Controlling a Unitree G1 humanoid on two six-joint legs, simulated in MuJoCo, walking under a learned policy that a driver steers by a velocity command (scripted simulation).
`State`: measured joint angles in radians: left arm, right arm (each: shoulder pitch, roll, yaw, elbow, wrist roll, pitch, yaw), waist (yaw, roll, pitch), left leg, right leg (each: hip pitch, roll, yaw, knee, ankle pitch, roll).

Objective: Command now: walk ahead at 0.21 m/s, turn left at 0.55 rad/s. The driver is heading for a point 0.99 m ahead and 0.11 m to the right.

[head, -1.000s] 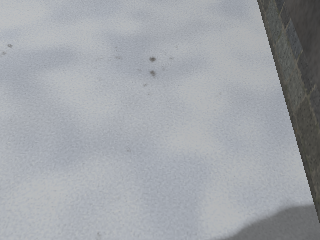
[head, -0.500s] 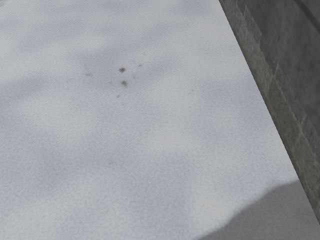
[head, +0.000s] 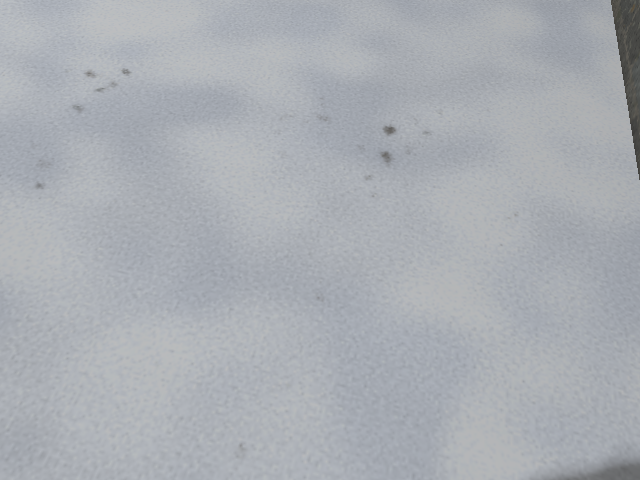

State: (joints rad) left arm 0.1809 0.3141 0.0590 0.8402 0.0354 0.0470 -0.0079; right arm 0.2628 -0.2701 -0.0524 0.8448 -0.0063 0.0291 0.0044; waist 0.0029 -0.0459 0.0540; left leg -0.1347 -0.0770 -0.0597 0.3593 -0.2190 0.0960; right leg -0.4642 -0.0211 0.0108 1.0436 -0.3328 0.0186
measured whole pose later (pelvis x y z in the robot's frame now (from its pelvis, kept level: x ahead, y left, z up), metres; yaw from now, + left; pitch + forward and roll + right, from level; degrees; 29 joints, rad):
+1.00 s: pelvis +0.46 -0.02 -0.02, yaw -11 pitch +1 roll +0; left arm 0.37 0.30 0.06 0.89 0.02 -0.03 -0.01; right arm 0.10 -0.27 -0.01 0.75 -0.04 -0.07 -0.01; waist 0.06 -0.02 0.06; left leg -0.35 -0.03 0.05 0.51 -0.17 0.05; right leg -0.29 0.07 0.08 1.10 -0.40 -0.08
